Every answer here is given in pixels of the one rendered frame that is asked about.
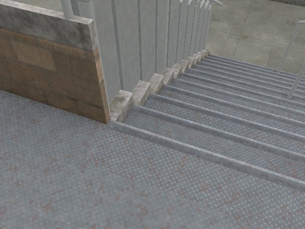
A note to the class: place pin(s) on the stairs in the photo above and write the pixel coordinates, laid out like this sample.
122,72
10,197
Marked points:
232,108

